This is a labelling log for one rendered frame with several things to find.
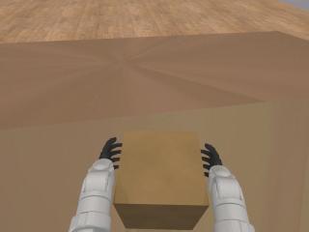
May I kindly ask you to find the left robot forearm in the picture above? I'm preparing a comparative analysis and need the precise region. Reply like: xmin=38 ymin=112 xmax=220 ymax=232
xmin=69 ymin=159 xmax=115 ymax=232

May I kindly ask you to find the right robot forearm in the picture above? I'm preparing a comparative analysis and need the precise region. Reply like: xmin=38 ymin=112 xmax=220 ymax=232
xmin=208 ymin=165 xmax=255 ymax=232

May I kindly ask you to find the right robot hand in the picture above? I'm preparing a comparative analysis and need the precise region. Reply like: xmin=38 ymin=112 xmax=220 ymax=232
xmin=200 ymin=143 xmax=222 ymax=177

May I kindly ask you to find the carton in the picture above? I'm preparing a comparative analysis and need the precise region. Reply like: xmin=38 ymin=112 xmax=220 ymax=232
xmin=113 ymin=130 xmax=210 ymax=230

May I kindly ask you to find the left robot hand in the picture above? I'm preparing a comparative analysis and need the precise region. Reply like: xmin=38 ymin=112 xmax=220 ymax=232
xmin=98 ymin=137 xmax=123 ymax=169

